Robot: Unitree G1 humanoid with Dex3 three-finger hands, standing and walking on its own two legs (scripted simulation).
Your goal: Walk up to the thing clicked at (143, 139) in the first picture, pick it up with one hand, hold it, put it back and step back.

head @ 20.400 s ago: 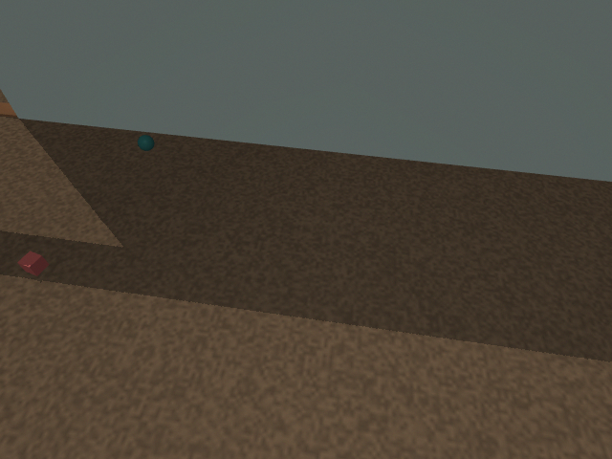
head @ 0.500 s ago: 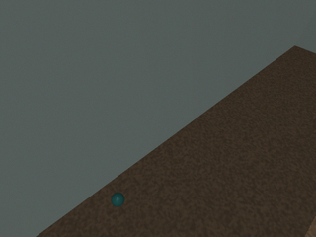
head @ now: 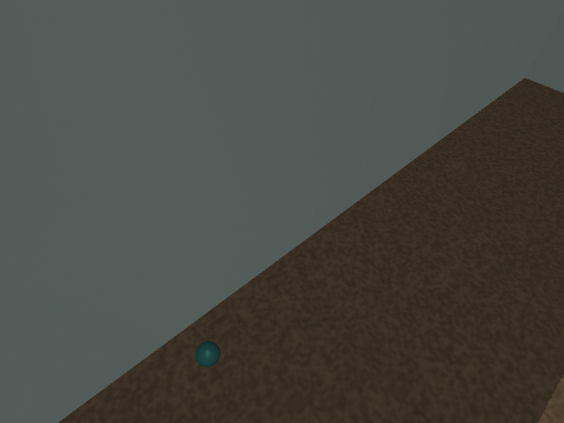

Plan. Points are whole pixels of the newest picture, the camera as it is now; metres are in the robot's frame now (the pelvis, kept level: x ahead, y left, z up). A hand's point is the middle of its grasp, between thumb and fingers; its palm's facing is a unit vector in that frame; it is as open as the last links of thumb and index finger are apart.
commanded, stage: stand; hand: left
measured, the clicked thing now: (208, 353) +0.47 +0.23 -0.74
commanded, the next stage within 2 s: walk up in 1.58 s
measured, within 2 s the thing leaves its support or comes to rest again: neither
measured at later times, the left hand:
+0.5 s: hand out of the picture +0.08 +0.26 -0.16, palm faces -0.02 -0.94 -0.34, open 7.4 cm
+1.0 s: hand out of the picture +0.08 +0.25 -0.16, palm faces -0.02 -0.94 -0.34, open 7.4 cm
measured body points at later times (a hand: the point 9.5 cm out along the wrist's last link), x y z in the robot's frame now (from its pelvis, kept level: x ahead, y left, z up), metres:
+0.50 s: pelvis +0.01 +0.00 +0.00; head +0.02 +0.00 +0.45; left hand +0.08 +0.30 -0.13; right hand +0.09 -0.30 -0.13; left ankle +0.02 +0.14 -0.75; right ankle -0.01 -0.14 -0.75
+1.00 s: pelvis +0.01 +0.00 +0.00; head +0.02 +0.00 +0.45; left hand +0.08 +0.30 -0.13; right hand +0.08 -0.30 -0.13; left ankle +0.02 +0.14 -0.75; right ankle -0.01 -0.14 -0.75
